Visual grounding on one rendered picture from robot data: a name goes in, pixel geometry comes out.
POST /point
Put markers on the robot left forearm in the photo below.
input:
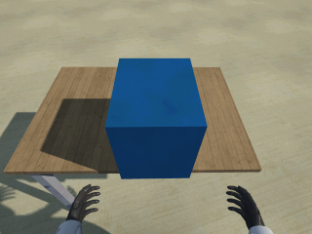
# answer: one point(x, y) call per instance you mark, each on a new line
point(70, 227)

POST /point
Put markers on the right robot hand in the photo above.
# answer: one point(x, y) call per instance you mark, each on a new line
point(249, 210)

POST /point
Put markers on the left robot hand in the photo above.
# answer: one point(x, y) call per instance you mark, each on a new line
point(78, 209)

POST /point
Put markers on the table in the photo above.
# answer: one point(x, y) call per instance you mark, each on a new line
point(67, 135)

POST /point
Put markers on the carton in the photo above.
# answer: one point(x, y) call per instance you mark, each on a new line
point(155, 121)

